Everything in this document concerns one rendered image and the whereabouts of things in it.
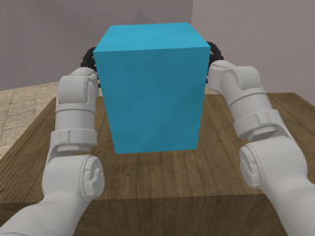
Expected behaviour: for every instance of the left robot upper arm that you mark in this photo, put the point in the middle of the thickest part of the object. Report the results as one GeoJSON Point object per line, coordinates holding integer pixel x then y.
{"type": "Point", "coordinates": [69, 184]}

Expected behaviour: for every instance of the right robot hand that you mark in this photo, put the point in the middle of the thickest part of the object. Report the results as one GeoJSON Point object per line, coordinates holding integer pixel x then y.
{"type": "Point", "coordinates": [216, 56]}

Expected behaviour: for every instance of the left robot hand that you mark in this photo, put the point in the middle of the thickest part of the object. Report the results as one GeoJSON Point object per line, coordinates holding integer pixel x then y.
{"type": "Point", "coordinates": [89, 61]}

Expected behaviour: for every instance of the right robot upper arm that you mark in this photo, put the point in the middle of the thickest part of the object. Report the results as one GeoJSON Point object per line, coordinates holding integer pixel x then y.
{"type": "Point", "coordinates": [276, 166]}

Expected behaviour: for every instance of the pedestal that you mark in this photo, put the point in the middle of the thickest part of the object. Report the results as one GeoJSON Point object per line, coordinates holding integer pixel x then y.
{"type": "Point", "coordinates": [188, 192]}

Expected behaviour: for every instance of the carton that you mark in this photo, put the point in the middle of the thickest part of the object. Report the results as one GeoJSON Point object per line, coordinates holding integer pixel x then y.
{"type": "Point", "coordinates": [152, 79]}

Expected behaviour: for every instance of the robot left forearm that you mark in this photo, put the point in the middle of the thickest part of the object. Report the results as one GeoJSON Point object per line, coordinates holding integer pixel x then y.
{"type": "Point", "coordinates": [75, 115]}

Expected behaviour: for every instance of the robot right forearm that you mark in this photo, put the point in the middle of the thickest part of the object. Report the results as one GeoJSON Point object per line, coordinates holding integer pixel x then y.
{"type": "Point", "coordinates": [252, 112]}

